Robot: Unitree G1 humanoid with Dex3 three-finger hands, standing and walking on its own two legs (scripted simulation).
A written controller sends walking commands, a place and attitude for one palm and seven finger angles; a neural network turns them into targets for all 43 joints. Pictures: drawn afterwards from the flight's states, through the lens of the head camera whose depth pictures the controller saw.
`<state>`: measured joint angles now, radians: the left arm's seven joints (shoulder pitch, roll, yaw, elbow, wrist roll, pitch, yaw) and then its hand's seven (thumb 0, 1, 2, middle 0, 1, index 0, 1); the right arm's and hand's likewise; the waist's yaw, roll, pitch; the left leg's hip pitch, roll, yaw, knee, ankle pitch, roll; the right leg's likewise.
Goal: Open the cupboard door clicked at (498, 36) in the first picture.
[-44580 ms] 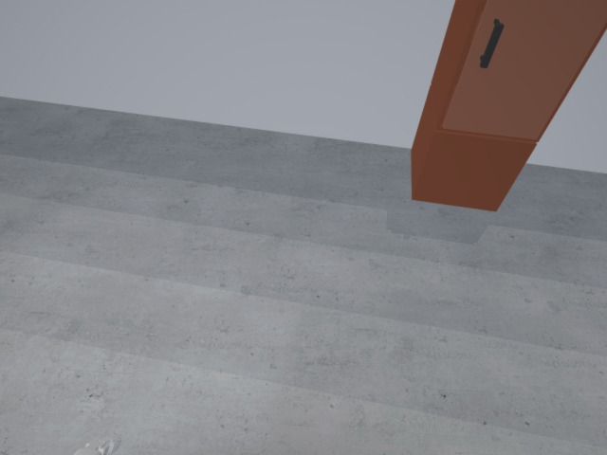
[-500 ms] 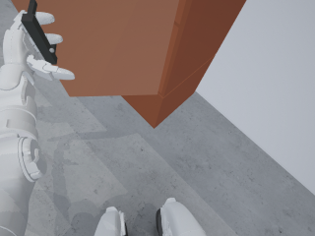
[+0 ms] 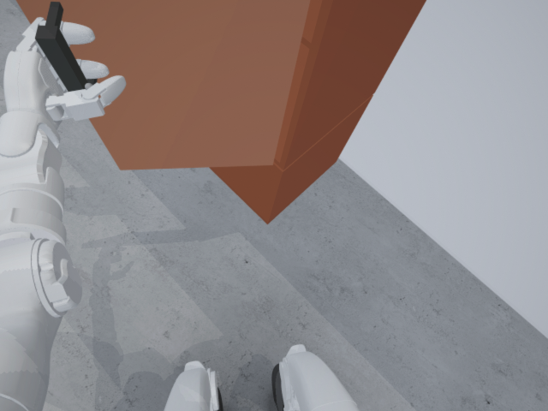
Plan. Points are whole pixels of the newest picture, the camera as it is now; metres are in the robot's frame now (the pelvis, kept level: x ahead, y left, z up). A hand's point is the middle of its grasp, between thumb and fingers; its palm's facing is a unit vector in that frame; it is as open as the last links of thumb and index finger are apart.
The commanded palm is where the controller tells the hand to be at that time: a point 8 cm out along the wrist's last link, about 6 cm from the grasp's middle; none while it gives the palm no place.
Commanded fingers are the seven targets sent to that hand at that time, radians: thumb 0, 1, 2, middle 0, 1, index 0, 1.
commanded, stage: close the thumb around the handle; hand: left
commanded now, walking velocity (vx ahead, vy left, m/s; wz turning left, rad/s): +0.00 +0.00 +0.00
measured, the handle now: (73, 62) +0.59 +0.21 +0.07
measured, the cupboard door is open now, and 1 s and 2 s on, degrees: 51 79 100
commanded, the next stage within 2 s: pull the door open along its arc in 0.26 s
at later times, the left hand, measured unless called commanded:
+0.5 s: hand (88, 92) +0.53 +0.19 +0.08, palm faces -0.01 -1.00 -0.01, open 5.6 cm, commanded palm +0.50 +0.23 +0.07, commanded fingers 0.00 0.90 0.90 -0.40 -1.35 -0.40 -1.35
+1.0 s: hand (135, 187) +0.39 +0.12 +0.08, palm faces +0.25 -0.97 +0.06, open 6.1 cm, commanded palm +0.33 +0.20 +0.07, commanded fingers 0.00 0.90 0.90 -0.40 -1.35 -0.40 -1.35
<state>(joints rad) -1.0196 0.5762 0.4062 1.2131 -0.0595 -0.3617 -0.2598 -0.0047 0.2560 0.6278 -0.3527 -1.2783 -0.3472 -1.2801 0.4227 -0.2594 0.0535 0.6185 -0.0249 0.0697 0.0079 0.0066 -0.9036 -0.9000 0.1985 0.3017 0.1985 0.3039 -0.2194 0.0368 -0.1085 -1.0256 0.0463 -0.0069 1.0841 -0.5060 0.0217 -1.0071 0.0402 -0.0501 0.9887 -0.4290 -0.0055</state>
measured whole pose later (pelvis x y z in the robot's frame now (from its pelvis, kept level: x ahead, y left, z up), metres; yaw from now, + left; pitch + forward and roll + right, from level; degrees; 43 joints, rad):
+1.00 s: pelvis +0.02 +0.00 +0.02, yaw +0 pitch +17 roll -1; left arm -0.22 0.04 0.13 0.38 -0.07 -0.34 0.23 0.01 0.68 0.73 -0.37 -1.32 -0.36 -1.30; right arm 0.27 -0.21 0.00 0.53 -0.03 0.06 0.05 0.01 -0.91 -0.90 0.20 0.30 0.20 0.30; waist -0.06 0.02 -0.16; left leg -0.75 0.03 0.04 0.94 -0.49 0.02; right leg -0.78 0.02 0.00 0.91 -0.44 -0.01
